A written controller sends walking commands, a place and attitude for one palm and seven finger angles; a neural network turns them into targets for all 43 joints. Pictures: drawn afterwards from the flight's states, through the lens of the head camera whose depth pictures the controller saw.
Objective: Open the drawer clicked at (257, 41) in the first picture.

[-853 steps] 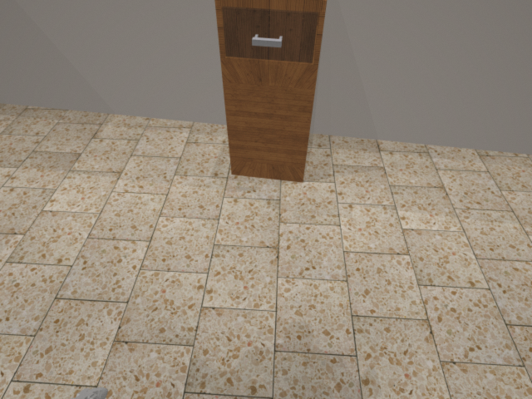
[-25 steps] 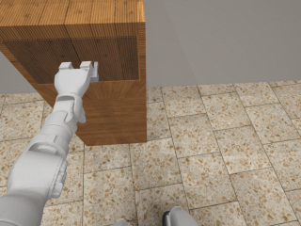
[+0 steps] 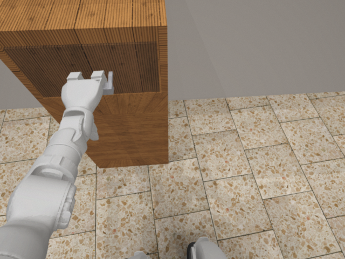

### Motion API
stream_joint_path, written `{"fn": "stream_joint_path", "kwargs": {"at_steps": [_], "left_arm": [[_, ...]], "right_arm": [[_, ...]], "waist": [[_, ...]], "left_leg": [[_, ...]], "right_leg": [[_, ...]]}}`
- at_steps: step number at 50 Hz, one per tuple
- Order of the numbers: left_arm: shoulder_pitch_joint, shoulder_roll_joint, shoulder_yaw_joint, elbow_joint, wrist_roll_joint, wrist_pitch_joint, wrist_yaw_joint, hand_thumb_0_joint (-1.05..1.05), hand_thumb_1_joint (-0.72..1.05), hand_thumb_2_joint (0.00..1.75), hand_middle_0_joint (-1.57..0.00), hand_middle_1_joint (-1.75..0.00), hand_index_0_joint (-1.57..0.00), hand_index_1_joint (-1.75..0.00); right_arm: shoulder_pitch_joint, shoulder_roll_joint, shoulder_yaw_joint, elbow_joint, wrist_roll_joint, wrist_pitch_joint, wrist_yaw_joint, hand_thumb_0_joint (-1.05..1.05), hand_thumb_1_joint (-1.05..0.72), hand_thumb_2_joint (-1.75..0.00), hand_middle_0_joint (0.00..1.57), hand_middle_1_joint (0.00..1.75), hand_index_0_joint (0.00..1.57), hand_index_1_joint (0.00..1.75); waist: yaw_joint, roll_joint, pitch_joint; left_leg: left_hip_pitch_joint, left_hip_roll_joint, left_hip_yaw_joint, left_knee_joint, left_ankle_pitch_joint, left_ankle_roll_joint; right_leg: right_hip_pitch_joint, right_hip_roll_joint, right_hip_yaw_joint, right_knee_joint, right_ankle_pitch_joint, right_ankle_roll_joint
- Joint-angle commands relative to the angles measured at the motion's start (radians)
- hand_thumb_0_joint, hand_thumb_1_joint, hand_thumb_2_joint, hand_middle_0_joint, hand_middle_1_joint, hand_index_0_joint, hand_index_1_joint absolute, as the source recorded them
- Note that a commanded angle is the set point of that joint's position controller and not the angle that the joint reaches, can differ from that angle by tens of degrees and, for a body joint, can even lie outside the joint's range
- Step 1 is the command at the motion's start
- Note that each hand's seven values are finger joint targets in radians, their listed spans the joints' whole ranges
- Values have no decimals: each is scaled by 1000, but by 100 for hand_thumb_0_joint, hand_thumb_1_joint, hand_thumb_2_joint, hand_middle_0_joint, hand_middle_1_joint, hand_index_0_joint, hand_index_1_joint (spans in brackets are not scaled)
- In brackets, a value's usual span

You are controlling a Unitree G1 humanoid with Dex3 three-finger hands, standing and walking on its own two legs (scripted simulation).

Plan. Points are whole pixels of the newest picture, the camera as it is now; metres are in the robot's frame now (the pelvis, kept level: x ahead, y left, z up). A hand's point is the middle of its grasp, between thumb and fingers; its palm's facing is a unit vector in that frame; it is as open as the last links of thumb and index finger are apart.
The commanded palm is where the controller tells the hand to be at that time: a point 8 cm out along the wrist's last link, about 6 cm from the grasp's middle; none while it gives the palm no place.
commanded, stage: close the thumb around the handle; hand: left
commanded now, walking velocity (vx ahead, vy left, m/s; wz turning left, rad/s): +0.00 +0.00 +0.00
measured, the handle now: (92, 83) +0.55 +0.18 +0.03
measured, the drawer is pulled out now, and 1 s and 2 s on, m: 0.00 0.02 0.14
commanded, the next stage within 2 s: pull the drawer open in 0.60 s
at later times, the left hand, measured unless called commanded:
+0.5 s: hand (91, 106) +0.49 +0.18 +0.01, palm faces -0.06 -0.02 -1.00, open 6.1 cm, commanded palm +0.47 +0.18 +0.06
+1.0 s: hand (91, 111) +0.48 +0.18 +0.01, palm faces -0.05 -0.03 -1.00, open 5.9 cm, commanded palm +0.43 +0.18 +0.06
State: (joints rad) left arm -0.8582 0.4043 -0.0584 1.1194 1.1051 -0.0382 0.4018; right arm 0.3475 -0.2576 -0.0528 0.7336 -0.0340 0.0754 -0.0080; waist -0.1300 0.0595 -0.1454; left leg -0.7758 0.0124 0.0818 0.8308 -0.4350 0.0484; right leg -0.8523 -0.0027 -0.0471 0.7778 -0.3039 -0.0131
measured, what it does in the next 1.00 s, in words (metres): stands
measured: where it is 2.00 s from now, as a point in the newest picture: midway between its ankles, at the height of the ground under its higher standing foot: outside the picture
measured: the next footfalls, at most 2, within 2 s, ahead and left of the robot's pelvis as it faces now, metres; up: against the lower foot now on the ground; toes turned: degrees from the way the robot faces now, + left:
none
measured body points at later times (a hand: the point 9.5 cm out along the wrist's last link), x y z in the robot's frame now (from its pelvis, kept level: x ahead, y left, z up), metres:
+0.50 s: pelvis +0.01 +0.00 +0.00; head +0.12 -0.02 +0.44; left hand +0.49 +0.18 +0.06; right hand +0.02 -0.27 -0.13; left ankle -0.03 +0.08 -0.70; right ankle +0.03 -0.12 -0.70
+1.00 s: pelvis +0.01 -0.01 +0.01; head +0.12 -0.02 +0.45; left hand +0.47 +0.18 +0.06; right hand +0.03 -0.28 -0.13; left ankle -0.03 +0.09 -0.70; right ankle +0.03 -0.12 -0.70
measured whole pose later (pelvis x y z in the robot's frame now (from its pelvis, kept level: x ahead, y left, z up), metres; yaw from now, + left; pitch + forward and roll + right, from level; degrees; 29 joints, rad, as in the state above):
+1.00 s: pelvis +0.01 -0.01 +0.01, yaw -1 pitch +20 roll -1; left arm -0.72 0.38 -0.06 0.99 1.09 -0.02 0.39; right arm 0.33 -0.25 -0.07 0.72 -0.02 0.10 -0.01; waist -0.09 0.06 -0.15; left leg -0.69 0.02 0.09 0.76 -0.43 0.04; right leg -0.78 0.01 -0.03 0.73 -0.30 -0.02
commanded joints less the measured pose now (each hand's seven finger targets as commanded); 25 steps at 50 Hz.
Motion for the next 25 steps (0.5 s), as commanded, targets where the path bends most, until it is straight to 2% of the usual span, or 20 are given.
{"fn": "stream_joint_path", "kwargs": {"at_steps": [1, 2, 3, 4, 6, 7, 8, 9, 10, 11, 12, 14, 15, 16, 18, 20, 22, 23, 24, 25], "left_arm": [[-398, 202, 37, -153, 0, 14, 53, 0, -16, 44, -32, -124, -32, -124], [-427, 210, 42, -168, 1, 14, 55, 0, -11, 47, -33, -124, -33, -124], [-418, 198, 30, -170, 3, 17, 56, 0, -5, 49, -33, -125, -33, -125], [-425, 203, 36, -176, 3, 20, 58, 0, 0, 52, -34, -125, -34, -125], [-416, 182, 26, -177, 2, 28, 58, 0, 12, 56, -34, -127, -34, -127], [-449, 161, 9, -191, 1, 25, 56, 0, 17, 59, -35, -127, -35, -127], [-430, 143, -1, -186, 1, 26, 54, 0, 23, 61, -35, -128, -35, -128], [-412, 166, 22, -179, -1, 30, 53, 0, 28, 64, -36, -128, -36, -128], [-425, 142, 0, -193, -2, 28, 52, 0, 34, 66, -36, -129, -36, -129], [-403, 137, 2, -184, -4, 29, 47, 0, 40, 68, -36, -130, -36, -130], [-422, 133, -3, -186, -7, 26, 43, 0, 45, 71, -37, -130, -37, -130], [-393, 153, 9, -156, -6, 29, 39, 0, 56, 76, -38, -131, -38, -131], [-414, 148, -2, -164, -6, 26, 38, 0, 62, 78, -38, -132, -38, -132], [-412, 155, 3, -165, -4, 26, 37, 0, 68, 80, -38, -133, -38, -133], [-417, 179, 19, -174, -2, 20, 37, 0, 79, 85, -39, -134, -39, -134], [-384, 173, 23, -182, -3, 16, 34, 0, 90, 90, -40, -135, -40, -135], [-387, 137, 2, -200, -9, 8, 29, 0, 90, 90, -40, -135, -40, -135], [-366, 145, 7, -180, -8, 8, 29, 0, 90, 90, -40, -135, -40, -135], [-374, 154, 12, -173, -9, 12, 30, 0, 90, 90, -40, -135, -40, -135], [-382, 133, -9, -168, -7, 13, 30, 0, 90, 90, -40, -135, -40, -135]], "right_arm": [[141, -158, -58, -40, -2, -15, -6, 0, -90, -90, 20, 30, 20, 30], [137, -158, -58, -39, -2, -14, -7, 0, -90, -90, 20, 30, 20, 30], [140, -156, -58, -43, -2, -15, -6, 0, -90, -90, 20, 30, 20, 30], [139, -157, -59, -40, -2, -14, -6, 0, -90, -90, 20, 30, 20, 30], [140, -155, -61, -43, -3, -12, -4, 0, -90, -90, 20, 30, 20, 30], [141, -153, -64, -40, -4, -11, -5, 0, -90, -90, 20, 30, 20, 30], [143, -150, -65, -40, -5, -11, -4, 0, -90, -90, 20, 30, 20, 30], [142, -154, -63, -36, -3, -9, -3, 0, -90, -90, 20, 30, 20, 30], [140, -150, -64, -42, -5, -9, -4, 0, -90, -90, 20, 30, 20, 30], [141, -149, -66, -42, -4, -8, -3, 0, -90, -90, 20, 30, 20, 30], [139, -149, -64, -41, -4, -7, -3, 0, -90, -90, 20, 30, 20, 30], [137, -151, -60, -39, -2, -6, -4, 0, -90, -90, 20, 30, 20, 30], [135, -151, -58, -42, -1, -8, -7, 0, -90, -90, 20, 30, 20, 30], [133, -151, -59, -42, -1, -10, -8, 0, -90, -90, 20, 30, 20, 30], [140, -150, -58, -40, -3, -9, -11, 0, -90, -90, 20, 30, 20, 30], [137, -146, -60, -44, -6, -8, -10, 0, -90, -90, 20, 30, 20, 30], [137, -141, -64, -46, -5, -8, -8, 0, -90, -90, 20, 30, 20, 30], [142, -142, -62, -43, -3, -7, -8, 0, -90, -90, 20, 30, 20, 30], [139, -148, -62, -40, -2, -6, -8, 0, -90, -90, 20, 30, 20, 30], [135, -145, -60, -43, -1, -9, -9, 0, -90, -90, 20, 30, 20, 30]], "waist": [[-10, -18, -414], [-14, -17, -426], [-5, 12, -435], [-6, 16, -444], [-8, 17, -454], [-20, 10, -463], [-15, 29, -461], [-7, 11, -456], [-15, 7, -469], [-9, 7, -464], [-16, 5, -459], [-11, -13, -424], [-18, -31, -417], [-17, -15, -416], [-12, -13, -441], [0, -10, -467], [-8, 1, -470], [-4, -15, -451], [-13, -35, -429], [-15, -28, -412]], "left_leg": [[218, -22, -86, -77, 450, -20], [227, -21, -88, -76, 460, -20], [237, -22, -87, -79, 464, -22], [252, -19, -91, -77, 485, -24], [279, -15, -96, -74, 516, -29], [295, -12, -104, -69, 546, -32], [303, -10, -101, -68, 552, -32], [301, -8, -105, -67, 561, -34], [306, -9, -102, -66, 571, -31], [304, -10, -101, -67, 567, -32], [302, -10, -104, -67, 569, -33], [265, -15, -95, -74, 510, -26], [248, -18, -92, -78, 486, -22], [245, -20, -89, -80, 476, -21], [248, -21, -88, -77, 499, -19], [260, -21, -84, -71, 535, -21], [278, -19, -84, -65, 567, -22], [264, -18, -85, -67, 557, -21], [247, -18, -85, -70, 521, -20], [232, -23, -80, -75, 498, -18]], "right_leg": [[291, 43, 24, -50, 309, -19], [292, 43, 25, -49, 313, -20], [291, 42, 24, -49, 308, -20], [285, 43, 22, -45, 315, -21], [276, 45, 17, -46, 315, -19], [269, 45, 15, -45, 327, -19], [263, 45, 15, -46, 324, -18], [265, 46, 14, -43, 326, -19], [276, 46, 15, -45, 340, -17], [278, 46, 16, -48, 339, -17], [275, 47, 15, -48, 341, -19], [285, 47, 18, -52, 325, -19], [295, 46, 21, -56, 326, -18], [297, 44, 24, -58, 324, -19], [319, 42, 28, -51, 352, -19], [336, 42, 28, -48, 377, -18], [328, 43, 29, -49, 393, -18], [327, 42, 27, -49, 386, -17], [317, 45, 27, -52, 373, -16], [319, 43, 28, -57, 364, -16]]}}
